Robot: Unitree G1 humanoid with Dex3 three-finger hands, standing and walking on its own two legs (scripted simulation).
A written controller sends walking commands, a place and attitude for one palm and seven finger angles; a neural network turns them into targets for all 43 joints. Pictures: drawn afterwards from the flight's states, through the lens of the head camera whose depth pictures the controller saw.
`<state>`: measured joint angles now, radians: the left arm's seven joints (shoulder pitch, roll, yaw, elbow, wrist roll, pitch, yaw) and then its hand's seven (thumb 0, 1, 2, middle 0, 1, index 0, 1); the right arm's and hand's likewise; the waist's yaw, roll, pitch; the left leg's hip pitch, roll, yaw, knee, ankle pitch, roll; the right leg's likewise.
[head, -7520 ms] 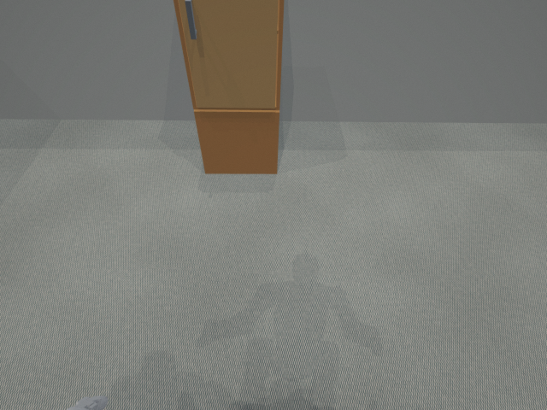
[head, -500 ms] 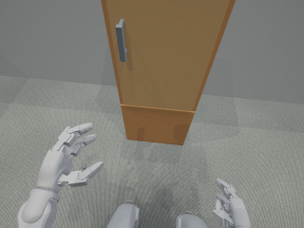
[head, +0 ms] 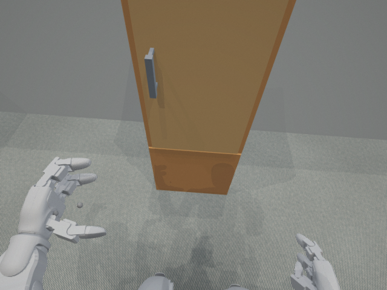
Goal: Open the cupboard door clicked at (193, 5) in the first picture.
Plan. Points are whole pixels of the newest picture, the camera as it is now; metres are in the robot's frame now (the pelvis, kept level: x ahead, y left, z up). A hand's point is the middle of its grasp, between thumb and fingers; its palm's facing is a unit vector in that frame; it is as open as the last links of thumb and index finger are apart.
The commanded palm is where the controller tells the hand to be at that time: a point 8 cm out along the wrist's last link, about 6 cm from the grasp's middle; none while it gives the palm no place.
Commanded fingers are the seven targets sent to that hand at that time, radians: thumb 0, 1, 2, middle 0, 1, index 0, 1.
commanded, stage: raise the hand with hooked fingers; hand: left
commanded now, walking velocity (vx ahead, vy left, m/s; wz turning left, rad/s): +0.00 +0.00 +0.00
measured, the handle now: (152, 73) +0.62 +0.15 +0.08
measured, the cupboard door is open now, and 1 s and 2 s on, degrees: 0 0 0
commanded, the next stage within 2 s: move the hooked fingers beside the handle in 0.92 s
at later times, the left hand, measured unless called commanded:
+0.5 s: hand (58, 169) +0.31 +0.27 +0.09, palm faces +0.03 -1.00 -0.05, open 13.9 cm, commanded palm +0.27 +0.31 +0.09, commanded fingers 0.00 -0.50 0.30 -0.30 -1.20 -0.30 -1.20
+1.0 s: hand (65, 173) +0.30 +0.26 +0.09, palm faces +0.02 -1.00 -0.04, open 13.9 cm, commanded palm +0.27 +0.31 +0.09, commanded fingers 0.00 -0.50 0.30 -0.30 -1.20 -0.30 -1.20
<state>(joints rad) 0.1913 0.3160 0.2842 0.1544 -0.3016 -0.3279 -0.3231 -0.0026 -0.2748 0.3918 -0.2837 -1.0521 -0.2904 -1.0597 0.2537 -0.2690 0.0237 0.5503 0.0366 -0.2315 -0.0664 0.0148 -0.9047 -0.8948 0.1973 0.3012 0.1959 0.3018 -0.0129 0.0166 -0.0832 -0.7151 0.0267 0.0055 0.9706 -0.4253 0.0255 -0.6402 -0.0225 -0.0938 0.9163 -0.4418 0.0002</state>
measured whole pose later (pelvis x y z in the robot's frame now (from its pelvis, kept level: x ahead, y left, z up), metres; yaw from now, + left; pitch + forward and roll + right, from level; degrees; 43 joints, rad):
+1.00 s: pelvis +0.01 -0.01 +0.02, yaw +0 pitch +8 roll -2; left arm -0.06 0.41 0.43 0.45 -0.35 -0.27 -0.50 -0.01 -0.50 0.30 -0.30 -1.20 -0.31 -1.20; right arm 0.27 -0.27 0.05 0.56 0.04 -0.18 -0.08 0.01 -0.90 -0.89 0.20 0.30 0.20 0.30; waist -0.01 0.03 -0.06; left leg -0.61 0.03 0.01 0.85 -0.38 0.01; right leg -0.55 -0.01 -0.08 0.81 -0.40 -0.01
